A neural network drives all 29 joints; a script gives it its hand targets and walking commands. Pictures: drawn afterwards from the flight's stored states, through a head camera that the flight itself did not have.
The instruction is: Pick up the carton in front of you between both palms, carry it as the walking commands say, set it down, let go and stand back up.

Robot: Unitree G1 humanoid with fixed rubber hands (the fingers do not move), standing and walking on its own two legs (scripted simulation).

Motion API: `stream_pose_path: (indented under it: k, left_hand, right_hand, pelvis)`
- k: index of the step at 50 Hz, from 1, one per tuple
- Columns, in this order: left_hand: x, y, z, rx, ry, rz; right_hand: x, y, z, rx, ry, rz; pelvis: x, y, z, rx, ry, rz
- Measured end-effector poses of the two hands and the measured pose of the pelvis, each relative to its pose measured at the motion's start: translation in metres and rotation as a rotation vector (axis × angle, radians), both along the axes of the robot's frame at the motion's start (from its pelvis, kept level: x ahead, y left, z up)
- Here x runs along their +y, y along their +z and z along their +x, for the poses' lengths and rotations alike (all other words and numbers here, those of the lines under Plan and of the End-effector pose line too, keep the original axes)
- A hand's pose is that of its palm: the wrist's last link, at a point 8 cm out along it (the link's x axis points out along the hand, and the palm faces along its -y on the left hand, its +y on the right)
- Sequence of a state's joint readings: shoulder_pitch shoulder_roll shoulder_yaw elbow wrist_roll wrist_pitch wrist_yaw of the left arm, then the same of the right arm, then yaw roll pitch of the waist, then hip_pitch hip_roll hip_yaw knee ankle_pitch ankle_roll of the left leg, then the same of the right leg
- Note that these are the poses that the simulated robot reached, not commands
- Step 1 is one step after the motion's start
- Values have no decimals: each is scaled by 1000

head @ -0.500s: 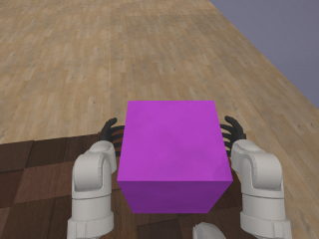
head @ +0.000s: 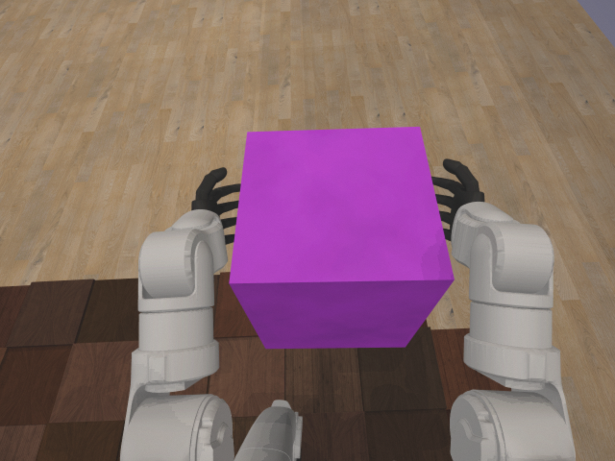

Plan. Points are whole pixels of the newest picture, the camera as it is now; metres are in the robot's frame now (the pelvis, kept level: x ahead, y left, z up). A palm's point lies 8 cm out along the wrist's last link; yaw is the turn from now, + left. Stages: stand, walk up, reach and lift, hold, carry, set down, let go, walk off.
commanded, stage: carry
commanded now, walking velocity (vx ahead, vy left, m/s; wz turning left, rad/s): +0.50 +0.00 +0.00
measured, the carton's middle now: (334, 250) +0.38 +0.03 +0.01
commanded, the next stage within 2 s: none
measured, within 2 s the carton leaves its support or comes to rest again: neither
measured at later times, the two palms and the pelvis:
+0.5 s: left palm (277, 28) +0.72 +0.13 +0.12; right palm (473, 34) +0.69 -0.16 +0.13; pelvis +0.35 +0.02 +0.00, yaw -2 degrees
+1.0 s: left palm out of the picture +1.00 +0.19 +0.07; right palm out of the picture +1.00 -0.11 +0.07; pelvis +0.71 +0.04 -0.01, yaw -1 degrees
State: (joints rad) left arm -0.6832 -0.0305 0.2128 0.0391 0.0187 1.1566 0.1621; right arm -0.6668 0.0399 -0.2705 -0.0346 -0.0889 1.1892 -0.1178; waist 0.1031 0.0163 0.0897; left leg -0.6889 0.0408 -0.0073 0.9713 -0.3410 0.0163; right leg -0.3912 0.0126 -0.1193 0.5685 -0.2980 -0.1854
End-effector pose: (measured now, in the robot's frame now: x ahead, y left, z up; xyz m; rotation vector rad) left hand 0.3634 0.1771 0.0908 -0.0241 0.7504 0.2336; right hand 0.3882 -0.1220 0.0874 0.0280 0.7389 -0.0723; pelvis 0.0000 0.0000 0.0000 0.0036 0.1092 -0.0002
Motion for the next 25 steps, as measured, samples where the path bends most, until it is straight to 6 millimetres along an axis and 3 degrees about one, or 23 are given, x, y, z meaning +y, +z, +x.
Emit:
stream_pose_path:
  k: [7,13,19,25]
  left_hand:
    - [9,21,118,-102,-82,-45]
    - [-3,18,195,1,-163,-50]
    - [-27,31,274,-26,-207,-57]
    - [-43,34,357,-46,-190,-27]
  right_hand:
    - [10,27,94,-100,-58,-38]
    - [-2,25,148,4,-117,-69]
    - [-25,40,214,-23,-178,-56]
    - [-42,39,305,-43,-157,-37]
  pelvis:
    - [29,-12,110,-14,-13,3]
    - [41,6,181,-5,-18,-26]
    - [40,14,252,4,-23,-30]
    - [25,3,349,-28,-26,-5]
